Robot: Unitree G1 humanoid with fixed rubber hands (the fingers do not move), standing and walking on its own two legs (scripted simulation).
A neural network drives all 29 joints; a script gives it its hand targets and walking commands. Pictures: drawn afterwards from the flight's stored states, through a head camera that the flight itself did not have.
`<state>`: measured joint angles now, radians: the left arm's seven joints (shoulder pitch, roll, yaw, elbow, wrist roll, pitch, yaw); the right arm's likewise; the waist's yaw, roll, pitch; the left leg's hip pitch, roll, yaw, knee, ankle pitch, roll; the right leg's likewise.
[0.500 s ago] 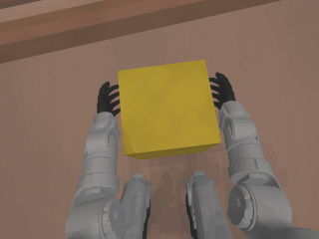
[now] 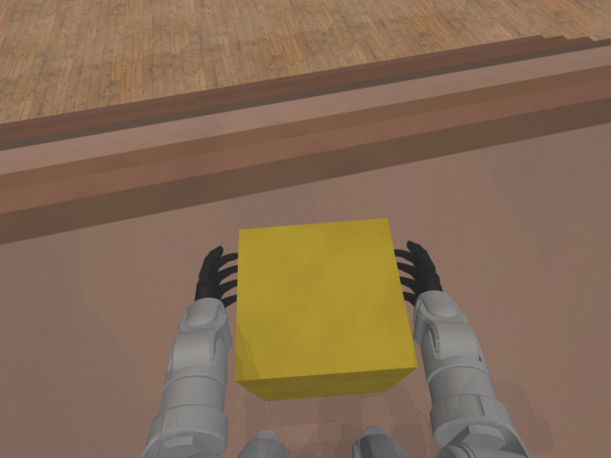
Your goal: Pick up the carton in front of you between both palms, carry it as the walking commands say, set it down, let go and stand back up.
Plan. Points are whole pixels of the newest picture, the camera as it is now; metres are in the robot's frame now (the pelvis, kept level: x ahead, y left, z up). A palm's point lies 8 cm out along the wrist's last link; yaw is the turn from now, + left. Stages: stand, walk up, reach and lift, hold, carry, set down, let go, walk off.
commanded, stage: reach and lift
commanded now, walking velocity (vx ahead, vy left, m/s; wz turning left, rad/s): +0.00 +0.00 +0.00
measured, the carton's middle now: (319, 318) +0.34 +0.00 -0.10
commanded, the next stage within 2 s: hold in 1.38 s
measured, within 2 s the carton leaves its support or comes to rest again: neither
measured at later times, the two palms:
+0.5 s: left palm (179, 279) +0.32 +0.15 +0.10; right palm (459, 280) +0.31 -0.15 +0.10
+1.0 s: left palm (179, 271) +0.32 +0.15 +0.11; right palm (462, 270) +0.32 -0.15 +0.11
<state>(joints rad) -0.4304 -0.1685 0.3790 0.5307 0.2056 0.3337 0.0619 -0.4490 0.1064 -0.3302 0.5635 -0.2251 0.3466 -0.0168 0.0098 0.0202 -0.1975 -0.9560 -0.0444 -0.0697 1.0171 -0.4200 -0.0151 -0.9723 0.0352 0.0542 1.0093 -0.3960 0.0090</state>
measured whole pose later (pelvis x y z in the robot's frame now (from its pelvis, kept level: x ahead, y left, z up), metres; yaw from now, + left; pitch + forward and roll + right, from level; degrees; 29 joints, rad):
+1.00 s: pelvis +0.02 +0.00 +0.08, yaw +0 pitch -5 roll +0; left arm -0.34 -0.17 0.31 0.37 0.32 0.62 -0.01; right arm -0.32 0.17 -0.29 0.35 -0.31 0.64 0.01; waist 0.00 0.01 0.02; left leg -0.12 -0.02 -0.08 0.42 -0.21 -0.01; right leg -0.14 0.02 0.06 0.41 -0.19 0.00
